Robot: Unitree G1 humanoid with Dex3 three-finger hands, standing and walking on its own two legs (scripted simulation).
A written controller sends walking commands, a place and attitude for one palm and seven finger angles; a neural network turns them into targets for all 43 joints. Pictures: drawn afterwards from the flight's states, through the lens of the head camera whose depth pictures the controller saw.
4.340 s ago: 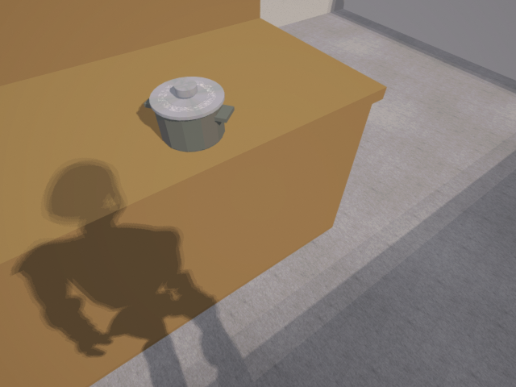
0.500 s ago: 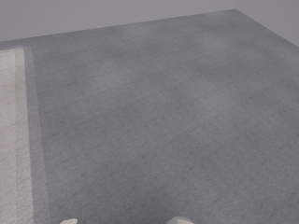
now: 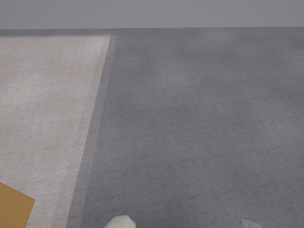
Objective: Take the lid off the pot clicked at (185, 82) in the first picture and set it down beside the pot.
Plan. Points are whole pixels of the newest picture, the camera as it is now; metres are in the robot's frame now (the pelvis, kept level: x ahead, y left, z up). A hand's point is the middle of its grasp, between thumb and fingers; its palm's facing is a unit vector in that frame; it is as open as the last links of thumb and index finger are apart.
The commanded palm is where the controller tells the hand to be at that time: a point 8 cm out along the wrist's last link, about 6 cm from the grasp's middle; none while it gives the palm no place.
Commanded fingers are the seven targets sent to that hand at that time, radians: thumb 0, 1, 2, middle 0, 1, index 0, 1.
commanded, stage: turn to face it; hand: left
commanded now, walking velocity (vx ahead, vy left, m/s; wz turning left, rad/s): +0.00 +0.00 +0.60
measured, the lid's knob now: out of the picture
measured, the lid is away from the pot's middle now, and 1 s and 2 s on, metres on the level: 0.00 0.00 0.00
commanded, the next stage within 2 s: none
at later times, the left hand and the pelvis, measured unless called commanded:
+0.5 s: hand out of the picture +0.02 +0.24 -0.15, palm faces +0.31 -0.89 -0.32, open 7.4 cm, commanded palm none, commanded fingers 0.00 0.90 0.90 -0.20 -0.30 -0.20 -0.30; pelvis -0.02 -0.01 +0.00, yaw +17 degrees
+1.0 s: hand out of the picture -0.13 +0.21 -0.19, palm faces +0.60 -0.76 -0.26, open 7.4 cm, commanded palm none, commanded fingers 0.00 0.90 0.90 -0.20 -0.30 -0.20 -0.30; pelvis -0.04 +0.00 -0.01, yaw +35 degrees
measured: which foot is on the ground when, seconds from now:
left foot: up 0.00-0.08, down 0.10-0.52, up 0.54-0.92, down 0.94-1.00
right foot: down 0.00-0.10, up 0.12-0.50, down 0.52-0.94, up 0.96-1.00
